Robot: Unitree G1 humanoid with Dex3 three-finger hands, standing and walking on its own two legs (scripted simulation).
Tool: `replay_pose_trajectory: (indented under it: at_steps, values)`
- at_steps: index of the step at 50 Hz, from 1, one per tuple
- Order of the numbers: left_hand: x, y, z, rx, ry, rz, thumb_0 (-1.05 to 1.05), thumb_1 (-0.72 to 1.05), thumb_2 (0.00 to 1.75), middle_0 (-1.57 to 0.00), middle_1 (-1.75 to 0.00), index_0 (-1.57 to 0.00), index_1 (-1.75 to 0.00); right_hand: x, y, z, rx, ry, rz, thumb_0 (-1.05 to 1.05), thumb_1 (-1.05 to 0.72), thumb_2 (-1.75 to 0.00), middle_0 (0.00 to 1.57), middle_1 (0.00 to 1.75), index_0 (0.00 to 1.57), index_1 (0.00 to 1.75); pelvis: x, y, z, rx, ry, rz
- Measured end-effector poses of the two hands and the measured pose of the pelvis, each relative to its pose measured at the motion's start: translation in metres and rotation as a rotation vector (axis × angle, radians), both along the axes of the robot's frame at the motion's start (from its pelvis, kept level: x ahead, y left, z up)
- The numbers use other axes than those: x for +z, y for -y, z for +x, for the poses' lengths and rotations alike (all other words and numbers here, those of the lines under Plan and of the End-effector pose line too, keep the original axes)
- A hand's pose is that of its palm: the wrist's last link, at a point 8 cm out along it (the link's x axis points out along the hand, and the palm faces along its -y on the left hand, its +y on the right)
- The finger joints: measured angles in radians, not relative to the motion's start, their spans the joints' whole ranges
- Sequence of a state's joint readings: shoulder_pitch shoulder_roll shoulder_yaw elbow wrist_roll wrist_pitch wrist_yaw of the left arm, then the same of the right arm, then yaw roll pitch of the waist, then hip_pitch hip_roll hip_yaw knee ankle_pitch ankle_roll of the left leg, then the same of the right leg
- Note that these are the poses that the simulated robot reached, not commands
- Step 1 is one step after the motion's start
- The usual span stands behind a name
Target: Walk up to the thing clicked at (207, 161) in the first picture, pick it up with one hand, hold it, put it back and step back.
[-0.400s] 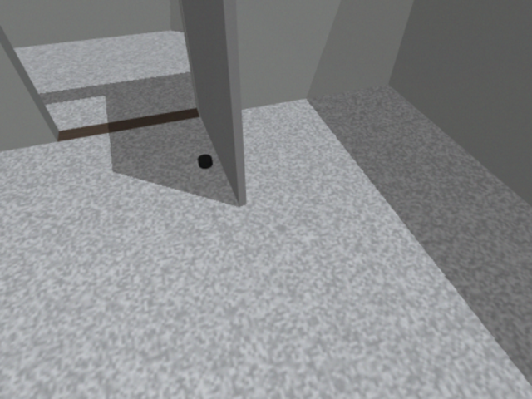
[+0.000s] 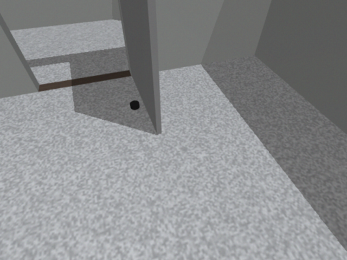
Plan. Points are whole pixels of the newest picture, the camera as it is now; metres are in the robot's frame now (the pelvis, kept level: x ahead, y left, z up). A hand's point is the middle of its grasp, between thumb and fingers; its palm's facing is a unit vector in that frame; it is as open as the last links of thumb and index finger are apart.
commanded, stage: stand
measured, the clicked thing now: (134, 105) +1.48 +0.33 -0.76
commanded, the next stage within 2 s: walk up in 0.72 s
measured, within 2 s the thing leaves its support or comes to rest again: neither
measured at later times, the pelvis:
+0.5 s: pelvis +0.01 +0.00 +0.00, yaw +0 degrees
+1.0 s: pelvis +0.00 -0.04 -0.01, yaw +14 degrees
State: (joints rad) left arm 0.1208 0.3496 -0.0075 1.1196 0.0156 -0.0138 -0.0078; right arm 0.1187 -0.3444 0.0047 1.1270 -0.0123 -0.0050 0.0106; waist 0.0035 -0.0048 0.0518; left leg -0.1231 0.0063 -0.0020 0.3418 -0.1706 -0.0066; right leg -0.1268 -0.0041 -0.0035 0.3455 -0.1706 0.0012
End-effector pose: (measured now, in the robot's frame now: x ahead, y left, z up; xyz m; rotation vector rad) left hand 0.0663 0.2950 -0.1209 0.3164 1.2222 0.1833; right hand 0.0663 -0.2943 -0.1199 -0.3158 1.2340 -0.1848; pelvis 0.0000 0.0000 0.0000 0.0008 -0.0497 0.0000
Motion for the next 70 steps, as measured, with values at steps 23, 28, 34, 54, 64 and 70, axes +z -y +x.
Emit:
replay_pose_trajectory:
  at_steps: [23, 28, 34, 54, 64, 70]
  values:
    - [0.000, -0.004, 0.010, -0.002, -0.004, 0.001, 0.01, 0.90, 0.90, -0.20, -0.30, -0.20, -0.30, 0.001, -0.003, 0.013, 0.005, 0.001, -0.005, 0.01, -0.91, -0.90, 0.20, 0.30, 0.20, 0.30, 0.001, -0.004, 0.010, 0.001, -0.007, -0.002]
    - [0.000, -0.004, 0.013, -0.001, 0.002, 0.001, 0.01, 0.90, 0.90, -0.20, -0.30, -0.20, -0.30, 0.002, -0.004, 0.016, 0.008, 0.003, -0.006, 0.01, -0.91, -0.90, 0.20, 0.30, 0.20, 0.30, 0.001, -0.005, 0.011, 0.003, -0.007, -0.001]
    - [0.001, -0.006, 0.014, 0.000, 0.002, 0.003, 0.01, 0.90, 0.90, -0.20, -0.30, -0.20, -0.30, 0.002, -0.005, 0.018, 0.007, 0.005, -0.005, 0.01, -0.91, -0.90, 0.20, 0.30, 0.20, 0.30, 0.001, -0.005, 0.013, 0.004, -0.007, -0.001]
    - [0.018, 0.009, -0.051, 0.236, 0.105, 0.075, 0.01, 0.90, 0.90, -0.20, -0.30, -0.20, -0.30, 0.008, 0.039, 0.089, 0.300, 0.032, -0.077, 0.01, -0.91, -0.90, 0.20, 0.30, 0.20, 0.30, -0.008, 0.041, -0.004, 0.292, -0.027, 0.026]
    - [-0.004, 0.015, -0.132, 0.414, 0.092, 0.042, 0.01, 0.90, 0.90, -0.20, -0.30, -0.20, -0.30, 0.017, -0.004, 0.152, 0.510, 0.107, -0.088, 0.01, -0.91, -0.90, 0.20, 0.30, 0.20, 0.30, -0.020, 0.037, -0.003, 0.435, -0.012, 0.013]
    - [-0.028, 0.013, -0.173, 0.523, 0.033, 0.018, 0.01, 0.90, 0.90, -0.20, -0.30, -0.20, -0.30, 0.019, -0.039, 0.171, 0.607, 0.187, -0.094, 0.01, -0.91, -0.90, 0.20, 0.30, 0.20, 0.30, -0.032, 0.027, -0.004, 0.508, -0.007, 0.017]
